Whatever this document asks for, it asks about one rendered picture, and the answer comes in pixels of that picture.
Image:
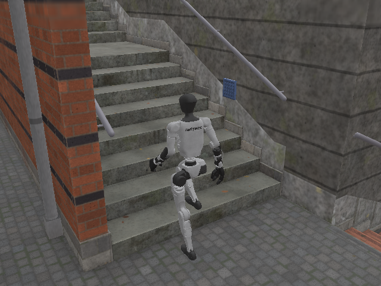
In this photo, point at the stairs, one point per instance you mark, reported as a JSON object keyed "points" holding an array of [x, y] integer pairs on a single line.
{"points": [[369, 237], [100, 27], [139, 95]]}

